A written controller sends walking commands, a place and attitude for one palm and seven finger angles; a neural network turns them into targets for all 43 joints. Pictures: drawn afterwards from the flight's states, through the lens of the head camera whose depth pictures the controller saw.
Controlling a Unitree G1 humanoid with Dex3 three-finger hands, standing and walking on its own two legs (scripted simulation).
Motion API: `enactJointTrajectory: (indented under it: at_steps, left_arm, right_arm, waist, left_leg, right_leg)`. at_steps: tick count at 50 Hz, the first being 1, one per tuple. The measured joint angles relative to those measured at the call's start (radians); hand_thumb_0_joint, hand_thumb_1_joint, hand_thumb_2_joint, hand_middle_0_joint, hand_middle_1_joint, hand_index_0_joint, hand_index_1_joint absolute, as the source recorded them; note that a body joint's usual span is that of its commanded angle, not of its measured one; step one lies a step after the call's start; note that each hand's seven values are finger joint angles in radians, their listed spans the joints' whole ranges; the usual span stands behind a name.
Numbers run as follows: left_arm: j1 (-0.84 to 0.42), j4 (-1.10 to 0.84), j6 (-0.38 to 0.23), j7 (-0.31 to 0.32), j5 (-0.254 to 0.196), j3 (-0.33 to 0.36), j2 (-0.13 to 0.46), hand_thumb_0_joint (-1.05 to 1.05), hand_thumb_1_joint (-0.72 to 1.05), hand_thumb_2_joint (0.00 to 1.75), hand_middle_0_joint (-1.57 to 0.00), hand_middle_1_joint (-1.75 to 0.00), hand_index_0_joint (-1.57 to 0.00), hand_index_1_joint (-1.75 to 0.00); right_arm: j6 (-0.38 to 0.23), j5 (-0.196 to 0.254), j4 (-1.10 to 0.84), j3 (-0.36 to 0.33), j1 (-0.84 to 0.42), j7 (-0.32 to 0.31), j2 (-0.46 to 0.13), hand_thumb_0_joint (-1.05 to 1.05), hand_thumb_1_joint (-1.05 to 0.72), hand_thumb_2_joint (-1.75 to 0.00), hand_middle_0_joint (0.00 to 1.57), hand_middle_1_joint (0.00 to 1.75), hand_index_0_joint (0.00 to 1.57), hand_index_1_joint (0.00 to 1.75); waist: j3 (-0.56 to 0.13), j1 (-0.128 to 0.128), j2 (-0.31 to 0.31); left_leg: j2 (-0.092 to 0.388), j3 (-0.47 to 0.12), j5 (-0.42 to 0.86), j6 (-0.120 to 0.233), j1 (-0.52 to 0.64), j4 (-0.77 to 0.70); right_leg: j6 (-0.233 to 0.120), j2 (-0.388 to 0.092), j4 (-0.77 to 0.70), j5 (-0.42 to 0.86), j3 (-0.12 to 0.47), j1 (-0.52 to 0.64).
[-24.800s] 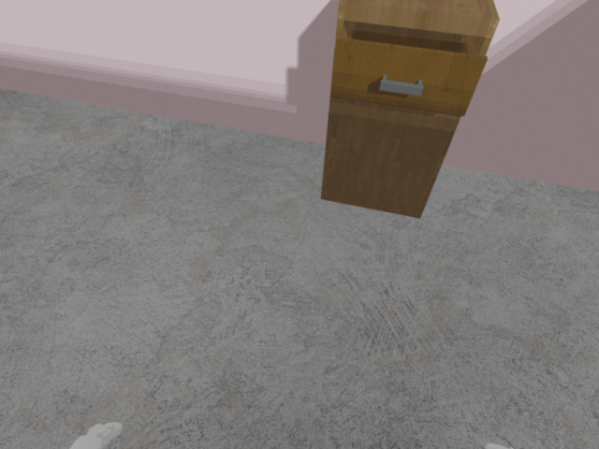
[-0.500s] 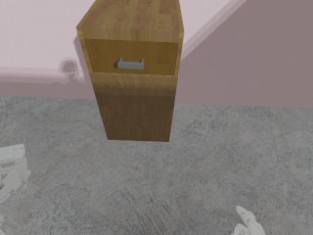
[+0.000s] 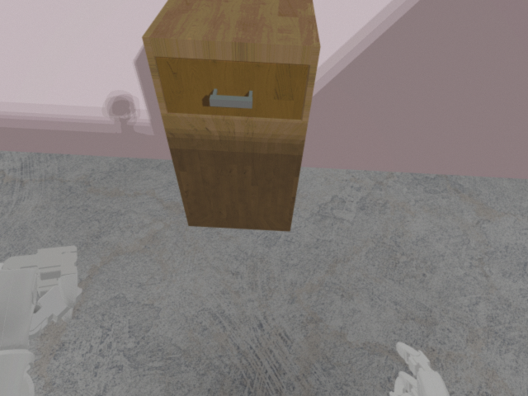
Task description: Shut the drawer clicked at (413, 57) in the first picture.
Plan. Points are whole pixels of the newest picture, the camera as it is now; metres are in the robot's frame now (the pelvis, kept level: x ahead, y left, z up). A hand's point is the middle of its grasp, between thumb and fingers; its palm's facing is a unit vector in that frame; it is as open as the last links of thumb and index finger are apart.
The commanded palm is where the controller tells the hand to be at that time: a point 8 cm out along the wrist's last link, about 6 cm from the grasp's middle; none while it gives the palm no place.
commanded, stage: let the arm hang, fingers relaxed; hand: left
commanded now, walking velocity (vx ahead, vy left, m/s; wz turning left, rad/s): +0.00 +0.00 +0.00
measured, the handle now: (232, 97) +0.90 +0.16 -0.05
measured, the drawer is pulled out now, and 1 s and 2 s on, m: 0.00 0.00 0.00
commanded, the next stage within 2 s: look to check the result in 1.06 s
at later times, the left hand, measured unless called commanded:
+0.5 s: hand out of the picture -0.10 +0.19 -0.17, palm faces +0.05 -0.97 -0.25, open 4.9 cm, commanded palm none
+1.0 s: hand out of the picture -0.01 +0.14 -0.18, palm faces +0.05 -0.99 -0.16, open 7.3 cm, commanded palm none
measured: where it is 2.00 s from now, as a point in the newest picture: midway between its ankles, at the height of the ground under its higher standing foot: outside the picture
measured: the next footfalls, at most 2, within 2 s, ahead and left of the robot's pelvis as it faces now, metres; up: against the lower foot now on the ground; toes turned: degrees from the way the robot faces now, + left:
none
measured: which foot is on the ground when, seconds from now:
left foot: down 0.00-1.00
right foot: down 0.00-1.00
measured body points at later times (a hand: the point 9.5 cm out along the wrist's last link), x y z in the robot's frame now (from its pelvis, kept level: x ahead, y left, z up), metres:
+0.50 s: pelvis -0.02 -0.01 +0.00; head +0.00 +0.00 +0.45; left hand -0.10 +0.24 -0.15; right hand -0.02 -0.24 -0.16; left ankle +0.08 +0.08 -0.74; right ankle -0.01 -0.12 -0.74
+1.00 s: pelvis +0.00 -0.02 +0.00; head +0.02 -0.01 +0.45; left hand -0.01 +0.19 -0.16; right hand -0.03 -0.21 -0.16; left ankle +0.08 +0.08 -0.74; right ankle -0.01 -0.12 -0.74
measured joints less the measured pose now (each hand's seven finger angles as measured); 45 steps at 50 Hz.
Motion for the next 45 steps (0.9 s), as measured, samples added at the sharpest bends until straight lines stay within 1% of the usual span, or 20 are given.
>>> enactJointTrajectory:
  at_steps: [2,3,5,7,8,10,11,12,13,14,18,22,28,34,40,45]
  left_arm:
    - [-0.106,0.25,0.07,-0.047,0.016,-0.086,-0.01,0.0,0.89,0.9,-1.39,-1.59,-1.39,-1.58]
    - [-0.144,0.382,0.112,-0.062,0.022,-0.123,-0.023,0.0,0.89,0.9,-1.37,-1.58,-1.38,-1.57]
    - [-0.196,0.624,0.182,-0.082,0.031,-0.181,-0.051,0.0,0.9,0.9,-1.34,-1.54,-1.34,-1.54]
    - [-0.22,0.815,0.227,-0.091,0.034,-0.222,-0.083,0.0,0.9,0.9,-1.29,-1.49,-1.29,-1.49]
    - [-0.225,0.893,0.241,-0.093,0.033,-0.237,-0.099,0.0,0.9,0.9,-1.26,-1.46,-1.26,-1.46]
    - [-0.224,1.021,0.256,-0.094,0.029,-0.263,-0.132,0.01,0.9,0.9,-1.2,-1.4,-1.2,-1.4]
    - [-0.22,1.074,0.259,-0.095,0.027,-0.275,-0.147,0.01,0.9,0.9,-1.16,-1.37,-1.16,-1.36]
    - [-0.216,1.121,0.257,-0.075,0.04,-0.274,-0.152,0.01,0.9,0.89,-1.13,-1.35,-1.13,-1.33]
    - [-0.211,1.163,0.255,-0.073,0.038,-0.27,-0.149,0.01,0.9,0.89,-1.09,-1.32,-1.09,-1.29]
    - [-0.204,1.199,0.251,-0.072,0.027,-0.261,-0.146,0.01,0.9,0.89,-1.05,-1.29,-1.06,-1.25]
    - [-0.16,1.314,0.236,-0.083,0.02,-0.252,-0.126,0.01,0.9,0.89,-0.91,-1.13,-0.9,-1.1]
    - [-0.103,1.408,0.229,-0.086,0.018,-0.256,-0.128,0.01,0.9,0.89,-0.75,-0.95,-0.75,-0.93]
    - [-0.066,1.502,0.225,-0.08,0.013,-0.265,-0.148,0.01,0.91,0.9,-0.52,-0.67,-0.52,-0.67]
    - [-0.104,1.524,0.226,-0.072,0.011,-0.267,-0.189,0.0,0.91,0.9,-0.32,-0.45,-0.32,-0.44]
    - [-0.18,1.496,0.213,-0.072,0.012,-0.267,-0.231,0.0,0.91,0.9,-0.23,-0.35,-0.23,-0.34]
    - [-0.216,1.48,0.196,-0.065,0.016,-0.267,-0.25,0.01,0.92,0.9,-0.21,-0.31,-0.21,-0.31]
  right_arm:
    - [0.031,0.0,0.061,-0.009,-0.038,0.032,-0.034,0.01,-0.9,-0.9,0.2,0.3,0.2,0.3]
    - [0.05,-0.002,0.085,-0.012,-0.054,0.041,-0.044,0.01,-0.9,-0.9,0.2,0.3,0.2,0.3]
    - [0.082,-0.008,0.116,-0.012,-0.068,0.05,-0.049,0.0,-0.9,-0.9,0.2,0.3,0.2,0.3]
    - [0.103,-0.016,0.137,-0.008,-0.062,0.054,-0.039,0.0,-0.9,-0.9,0.2,0.3,0.2,0.3]
    - [0.111,-0.02,0.147,-0.005,-0.053,0.054,-0.032,0.0,-0.9,-0.9,0.2,0.3,0.2,0.3]
    - [0.127,-0.026,0.172,0.002,-0.03,0.052,-0.016,0.0,-0.91,-0.9,0.2,0.3,0.2,0.3]
    - [0.134,-0.028,0.187,0.005,-0.016,0.051,-0.009,0.0,-0.91,-0.9,0.2,0.3,0.2,0.3]
    - [0.14,-0.029,0.202,0.007,-0.001,0.049,0.0,0.0,-0.91,-0.9,0.2,0.3,0.2,0.3]
    - [0.146,-0.029,0.219,0.007,0.013,0.047,0.009,0.0,-0.91,-0.9,0.2,0.3,0.2,0.3]
    - [0.152,-0.029,0.237,0.007,0.028,0.045,0.016,0.0,-0.91,-0.9,0.2,0.3,0.2,0.3]
    - [0.175,-0.029,0.302,-0.003,0.072,0.035,0.035,0.0,-0.91,-0.9,0.2,0.3,0.2,0.3]
    - [0.182,-0.024,0.346,-0.015,0.094,0.029,0.043,0.0,-0.91,-0.9,0.2,0.3,0.2,0.3]
    - [0.175,-0.018,0.391,-0.02,0.096,0.024,0.058,0.0,-0.91,-0.9,0.2,0.3,0.2,0.3]
    - [0.172,-0.022,0.421,-0.021,0.109,0.02,0.088,0.0,-0.91,-0.9,0.2,0.3,0.2,0.3]
    - [0.161,-0.027,0.442,-0.013,0.133,0.012,0.131,0.0,-0.91,-0.9,0.2,0.3,0.2,0.3]
    - [0.151,-0.024,0.448,-0.015,0.133,0.01,0.148,0.0,-0.91,-0.9,0.2,0.3,0.2,0.3]
  waist:
    - [-0.009,0.005,0.04]
    - [-0.015,0.0,0.054]
    - [-0.02,-0.021,0.06]
    - [-0.016,-0.041,0.04]
    - [-0.012,-0.047,0.024]
    - [0.002,-0.052,-0.009]
    - [0.008,-0.051,-0.023]
    - [0.015,-0.047,-0.035]
    - [0.021,-0.042,-0.044]
    - [0.027,-0.035,-0.05]
    - [0.042,-0.01,-0.038]
    - [0.041,0.0,-0.003]
    - [0.033,-0.007,0.031]
    - [0.012,-0.019,0.027]
    - [-0.002,-0.024,-0.006]
    - [0.004,-0.023,-0.01]
  left_leg:
    - [0.004,-0.004,-0.017,0.001,-0.033,0.05]
    - [0.005,-0.003,-0.026,0.002,-0.044,0.071]
    - [0.003,0.0,-0.042,0.005,-0.055,0.103]
    - [-0.001,0.003,-0.05,0.009,-0.054,0.116]
    - [-0.002,0.004,-0.049,0.008,-0.05,0.115]
    - [-0.002,0.001,-0.04,0.004,-0.039,0.099]
    - [-0.002,-0.001,-0.032,0.003,-0.035,0.088]
    - [0.0,-0.006,-0.024,0.0,-0.032,0.076]
    - [0.001,-0.011,-0.015,-0.002,-0.03,0.063]
    - [0.001,-0.017,-0.006,-0.005,-0.028,0.05]
    - [0.002,-0.033,0.018,-0.011,-0.021,0.01]
    - [0.001,-0.032,0.02,-0.013,-0.004,-0.015]
    - [0.01,-0.023,0.026,-0.016,0.02,-0.015]
    - [0.014,-0.017,-0.005,-0.016,0.014,0.031]
    - [0.002,-0.006,0.0,-0.011,0.023,-0.004]
    - [0.0,-0.008,0.024,-0.015,0.034,-0.05]
  right_leg:
    - [0.004,0.004,0.029,-0.01,-0.005,-0.022]
    - [0.005,0.005,0.048,-0.018,-0.004,-0.033]
    - [0.005,0.002,0.085,-0.036,-0.002,-0.046]
    - [0.005,-0.002,0.112,-0.051,0.001,-0.051]
    - [0.006,-0.003,0.116,-0.053,0.001,-0.049]
    - [0.004,-0.003,0.108,-0.048,-0.001,-0.042]
    - [0.001,-0.002,0.099,-0.042,-0.003,-0.038]
    - [-0.001,0.0,0.086,-0.034,-0.008,-0.034]
    - [-0.004,0.002,0.073,-0.026,-0.013,-0.031]
    - [-0.008,0.003,0.06,-0.019,-0.018,-0.027]
    - [-0.019,0.008,0.016,0.004,-0.032,-0.015]
    - [-0.02,0.007,-0.01,0.018,-0.028,0.0]
    - [-0.019,0.013,-0.014,0.017,-0.02,0.024]
    - [-0.022,0.015,0.02,-0.01,-0.018,0.022]
    - [-0.02,0.002,0.021,-0.016,-0.008,0.013]
    - [-0.017,-0.001,-0.01,0.001,-0.008,0.016]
